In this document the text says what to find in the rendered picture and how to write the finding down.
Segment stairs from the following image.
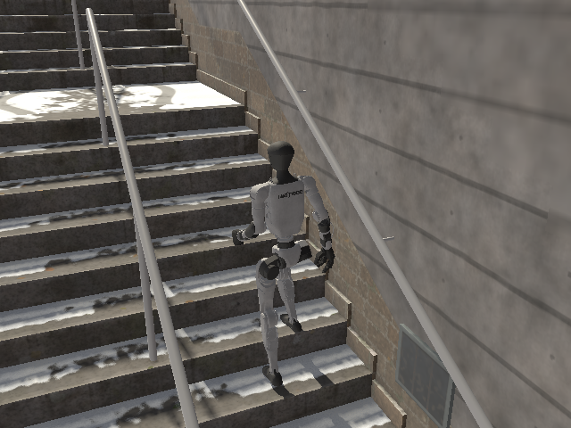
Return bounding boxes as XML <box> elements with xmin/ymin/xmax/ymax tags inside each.
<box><xmin>0</xmin><ymin>0</ymin><xmax>197</xmax><ymax>92</ymax></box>
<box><xmin>0</xmin><ymin>106</ymin><xmax>396</xmax><ymax>428</ymax></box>

